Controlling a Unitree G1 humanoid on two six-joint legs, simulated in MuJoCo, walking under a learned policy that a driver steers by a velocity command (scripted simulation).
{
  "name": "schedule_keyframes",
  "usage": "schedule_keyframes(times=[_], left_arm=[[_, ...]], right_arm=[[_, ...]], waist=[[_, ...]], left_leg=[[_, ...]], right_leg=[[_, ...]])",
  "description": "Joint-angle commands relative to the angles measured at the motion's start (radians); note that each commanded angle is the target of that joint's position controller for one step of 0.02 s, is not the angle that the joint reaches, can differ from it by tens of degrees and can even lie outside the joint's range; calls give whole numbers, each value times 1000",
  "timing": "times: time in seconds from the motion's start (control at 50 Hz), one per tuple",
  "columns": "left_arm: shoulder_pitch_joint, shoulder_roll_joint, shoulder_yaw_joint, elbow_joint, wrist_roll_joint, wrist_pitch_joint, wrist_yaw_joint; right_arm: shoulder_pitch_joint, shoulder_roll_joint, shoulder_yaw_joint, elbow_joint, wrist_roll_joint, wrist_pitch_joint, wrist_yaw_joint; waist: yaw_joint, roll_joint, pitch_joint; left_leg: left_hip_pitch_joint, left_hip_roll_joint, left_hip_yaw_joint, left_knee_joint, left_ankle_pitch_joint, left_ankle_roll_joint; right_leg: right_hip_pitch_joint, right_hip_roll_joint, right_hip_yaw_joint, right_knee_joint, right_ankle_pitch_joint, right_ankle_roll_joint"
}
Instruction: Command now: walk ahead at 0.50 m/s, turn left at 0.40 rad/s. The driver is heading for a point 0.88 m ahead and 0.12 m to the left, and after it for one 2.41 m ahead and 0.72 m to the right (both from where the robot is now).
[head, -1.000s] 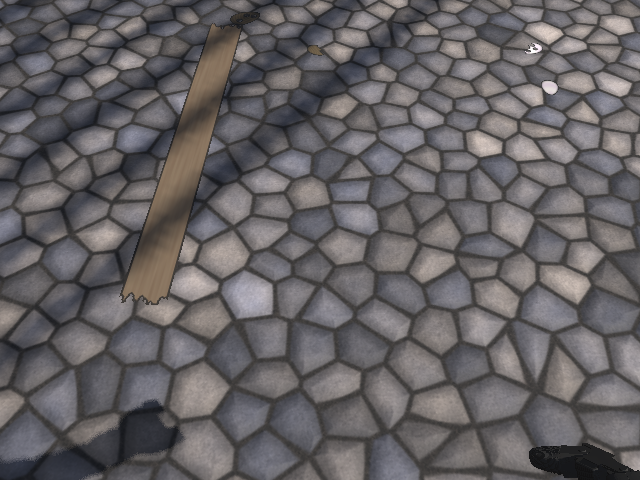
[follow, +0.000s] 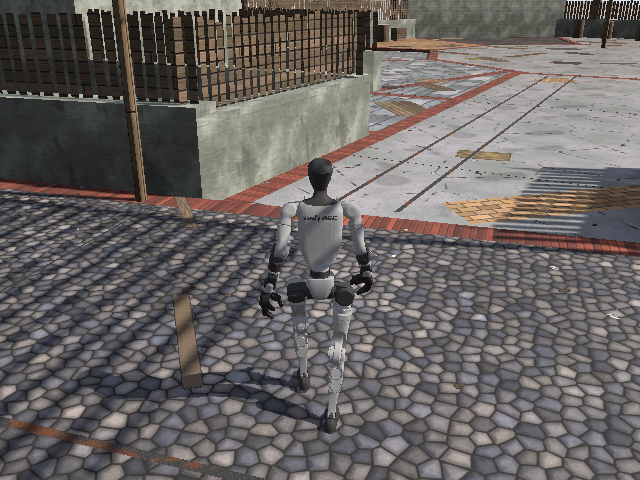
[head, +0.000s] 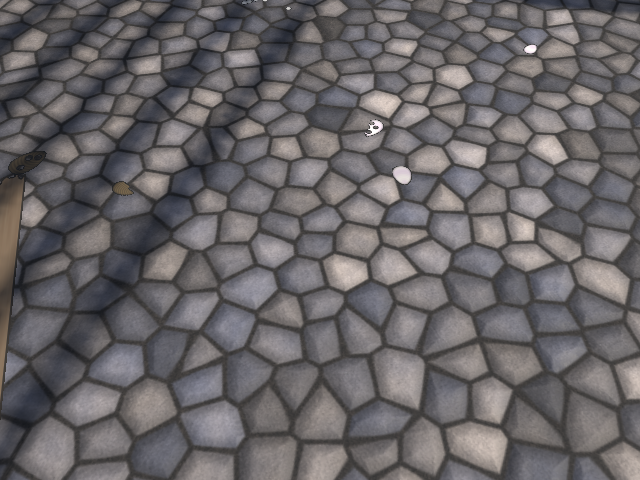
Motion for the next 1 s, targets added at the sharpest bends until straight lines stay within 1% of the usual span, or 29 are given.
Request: schedule_keyframes(times=[0.02,0.04,0.06,0.08,0.1,0.14,0.18,0.22,0.26,0.34,0.42,0.5,0.52,0.54,0.56,0.58,0.6,0.62,0.64,0.68,0.78,0.82,0.84,0.86,0.88,0.9,0.92,0.96,1.0], left_arm=[[4,185,35,-31,9,3,18],[-19,197,37,-44,3,8,17],[-24,157,23,-94,-14,-2,10],[-1,117,23,-137,-19,-14,-10],[-65,148,25,-144,4,-20,-16],[-117,138,20,-166,-8,-35,-23],[-104,121,15,-172,16,3,-23],[-89,101,12,-182,15,34,-18],[-109,95,9,-201,9,46,-11],[-212,107,8,-250,-7,64,-5],[-289,132,5,-285,-15,70,5],[-198,176,9,-267,-22,63,21],[-141,181,12,-253,-16,57,26],[-84,195,15,-246,-13,47,35],[-109,248,17,-277,-26,52,41],[-78,213,12,-271,-41,71,29],[-116,170,2,-280,-35,75,16],[-186,111,-12,-281,-20,77,9],[-232,81,-24,-277,-1,83,1],[-226,167,6,-247,0,92,-7],[-154,222,52,-207,-16,102,-18],[-208,218,67,-222,-17,118,-19],[-267,198,70,-244,-19,122,-16],[-247,121,60,-255,-40,118,-16],[-272,86,46,-295,-40,106,-16],[-255,162,62,-283,-17,97,-25],[-175,165,70,-251,-15,90,-44],[-113,165,74,-215,11,87,-65],[-182,132,63,-240,12,89,-77]], right_arm=[[140,-114,-36,-20,-5,-21,-10],[290,-145,-52,24,-16,-29,-15],[415,-253,-88,42,-27,-25,-30],[349,-298,-100,26,-4,-15,-29],[306,-271,-100,32,31,-11,-23],[216,-165,-73,23,22,-9,-28],[171,-137,-60,19,26,-20,-37],[188,-170,-65,24,27,-39,-33],[203,-199,-73,25,25,-39,-31],[240,-191,-73,15,32,-2,-47],[273,-203,-81,2,24,36,-72],[193,-213,-85,-40,10,61,-80],[156,-211,-82,-51,19,58,-78],[144,-198,-75,-69,32,51,-72],[244,-130,-63,-86,32,47,-68],[346,-161,-73,-51,21,62,-79],[349,-182,-72,-7,-5,73,-80],[305,-167,-64,9,-8,83,-74],[283,-141,-53,13,-4,89,-65],[259,-159,-46,4,-13,86,-42],[223,-138,-24,9,2,50,-46],[349,-144,-23,44,1,36,-58],[452,-172,-30,76,-9,29,-71],[451,-248,-49,82,-11,24,-90],[256,-301,-64,22,-10,24,-99],[164,-234,-50,5,-8,11,-100],[92,-195,-40,-9,-2,-8,-94],[106,-181,-35,-6,8,-41,-84],[195,-174,-35,25,7,-56,-73]], waist=[[-103,-120,-88],[-179,-97,-163],[-219,35,-269],[-130,226,-328],[-135,55,-256],[-74,-67,-52],[-21,-54,-7],[-5,-36,-24],[-6,-8,-57],[-60,62,-114],[-106,76,-113],[-61,80,-91],[-24,74,-94],[5,8,-141],[-53,-224,-238],[-67,-275,-356],[-84,-134,-293],[-95,-83,-202],[-109,-103,-149],[-106,-237,-72],[-91,-202,-51],[-157,-220,-45],[-209,-190,-15],[-191,63,-18],[-144,235,43],[-73,62,86],[-7,48,69],[-8,54,32],[-62,53,67]], left_leg=[[191,-96,54,-49,-125,69],[401,-86,4,-129,-90,107],[672,136,-306,-149,-150,209],[863,351,-841,-268,0,359],[811,317,-753,-291,-27,346],[539,249,-542,-354,51,263],[393,169,-416,-371,291,217],[350,136,-325,-326,701,206],[352,88,-264,-281,880,162],[418,34,-262,-204,899,42],[520,65,-359,-128,871,16],[521,86,-443,-33,842,10],[481,53,-434,27,812,-18],[396,-1,-400,156,599,-54],[248,-162,-265,436,-270,-84],[220,-246,-228,589,-639,-93],[205,-198,-288,645,-555,-90],[210,-156,-289,591,-483,-89],[226,-126,-264,485,-459,-97],[232,-118,-115,368,-446,-110],[390,-120,-68,-1,-456,-61],[584,-139,-12,-272,-318,-13],[757,-128,-2,-423,-264,17],[869,88,-219,-512,-435,43],[660,403,-606,-572,-665,122],[523,401,-575,-577,-672,146],[496,341,-487,-569,-588,113],[533,257,-308,-556,-430,77],[554,233,-216,-548,-323,76]], right_leg=[[-6,-311,-9,400,1304,-25],[-123,-293,-35,625,1150,-16],[-401,-211,-72,989,750,13],[-777,16,37,1288,-148,49],[-873,-70,190,1307,-75,33],[-847,-152,168,1145,40,42],[-749,-175,154,1043,43,82],[-706,-156,125,974,43,119],[-699,-129,100,878,92,136],[-708,-92,93,715,222,130],[-746,-77,127,612,230,114],[-617,-76,165,423,166,72],[-501,-77,160,297,250,53],[-315,-165,223,220,604,16],[-130,-438,471,304,1286,-96],[-164,-573,660,259,1422,-248],[-239,-503,629,213,1060,-244],[-345,-398,525,174,591,-183],[-416,-307,468,101,145,-112],[-467,-212,436,4,-149,-72],[-505,-196,491,-53,-193,-81],[-600,-121,445,-59,-215,-5],[-750,-43,376,-5,-211,86],[-927,36,256,319,-226,131],[-1039,23,174,599,-86,92],[-984,-75,262,711,34,74],[-942,-72,257,777,100,67],[-934,-77,195,895,134,78],[-984,-109,159,907,153,87]])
